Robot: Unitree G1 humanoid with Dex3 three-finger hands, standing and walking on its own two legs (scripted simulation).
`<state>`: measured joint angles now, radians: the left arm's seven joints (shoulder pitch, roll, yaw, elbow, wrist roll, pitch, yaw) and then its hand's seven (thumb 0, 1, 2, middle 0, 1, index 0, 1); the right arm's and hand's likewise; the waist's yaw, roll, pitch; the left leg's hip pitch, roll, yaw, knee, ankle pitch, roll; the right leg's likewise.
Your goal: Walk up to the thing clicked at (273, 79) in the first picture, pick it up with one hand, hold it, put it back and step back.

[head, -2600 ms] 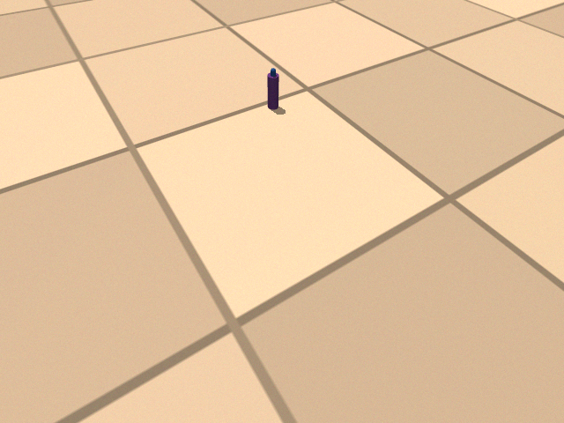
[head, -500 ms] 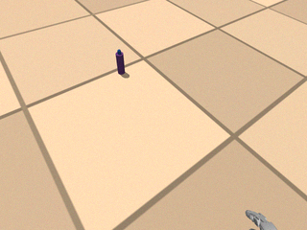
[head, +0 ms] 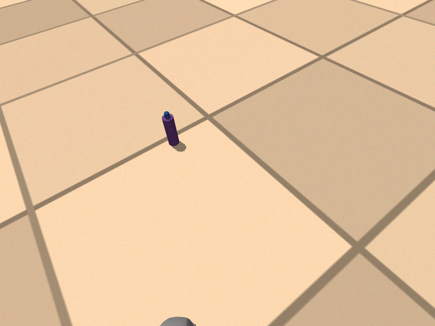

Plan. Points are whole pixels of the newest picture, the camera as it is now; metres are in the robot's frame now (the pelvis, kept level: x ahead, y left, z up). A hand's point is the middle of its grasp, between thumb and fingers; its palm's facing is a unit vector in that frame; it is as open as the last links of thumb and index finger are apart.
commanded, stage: walk up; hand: left
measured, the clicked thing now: (170, 128) +1.29 +0.38 -0.65
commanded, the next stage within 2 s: none
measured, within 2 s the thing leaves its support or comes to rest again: neither
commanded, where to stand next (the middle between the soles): +0.92 +0.12 m, yaw -1 degrees
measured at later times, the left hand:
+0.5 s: hand (91, 258) +0.29 +0.33 -0.15, palm faces -0.03 -0.94 -0.34, open 7.4 cm
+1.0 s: hand (126, 178) +0.50 +0.28 -0.11, palm faces -0.02 -0.91 -0.42, open 7.4 cm
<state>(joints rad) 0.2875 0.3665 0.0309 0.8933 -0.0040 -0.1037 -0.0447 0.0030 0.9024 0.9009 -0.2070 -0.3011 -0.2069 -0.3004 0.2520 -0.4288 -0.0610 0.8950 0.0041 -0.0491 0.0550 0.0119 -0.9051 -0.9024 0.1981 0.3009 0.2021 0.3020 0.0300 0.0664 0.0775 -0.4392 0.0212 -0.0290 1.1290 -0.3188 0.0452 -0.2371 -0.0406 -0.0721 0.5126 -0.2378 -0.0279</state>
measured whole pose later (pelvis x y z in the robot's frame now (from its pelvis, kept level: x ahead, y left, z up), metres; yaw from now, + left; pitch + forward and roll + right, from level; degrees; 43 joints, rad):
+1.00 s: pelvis +0.42 +0.02 +0.00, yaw +0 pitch -4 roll +1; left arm 0.27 0.36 0.02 0.87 0.00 -0.10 -0.03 0.00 0.90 0.90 -0.21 -0.30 -0.21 -0.30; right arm 0.31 -0.42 -0.06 0.89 0.00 -0.02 0.06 0.01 -0.90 -0.90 0.20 0.30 0.20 0.30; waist 0.00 0.07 0.08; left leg -0.43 0.03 -0.08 1.02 -0.28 0.03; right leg -0.20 -0.01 -0.08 0.45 -0.18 -0.05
